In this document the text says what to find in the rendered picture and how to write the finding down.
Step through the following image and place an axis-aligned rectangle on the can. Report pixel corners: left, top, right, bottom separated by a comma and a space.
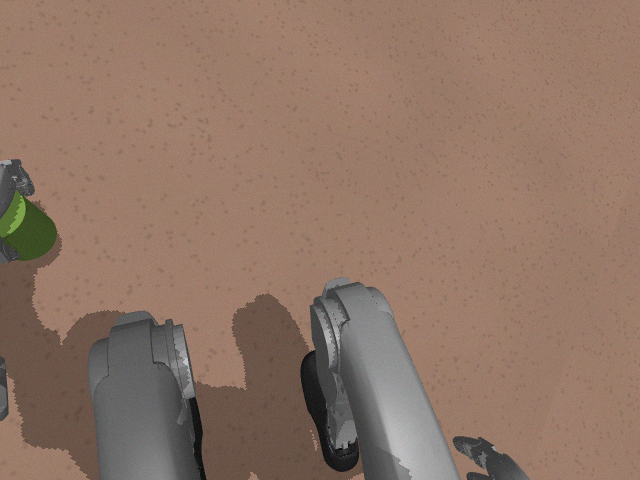
0, 190, 57, 261

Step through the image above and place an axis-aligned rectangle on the left robot foot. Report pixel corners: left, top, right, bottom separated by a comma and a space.
189, 397, 206, 480

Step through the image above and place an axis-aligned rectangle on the right robot hand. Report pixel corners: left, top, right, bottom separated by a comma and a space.
453, 436, 530, 480

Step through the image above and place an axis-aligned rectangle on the right robot foot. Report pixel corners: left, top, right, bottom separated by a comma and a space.
300, 350, 359, 472

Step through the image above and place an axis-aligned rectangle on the left robot hand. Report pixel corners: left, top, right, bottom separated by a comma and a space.
0, 159, 35, 264

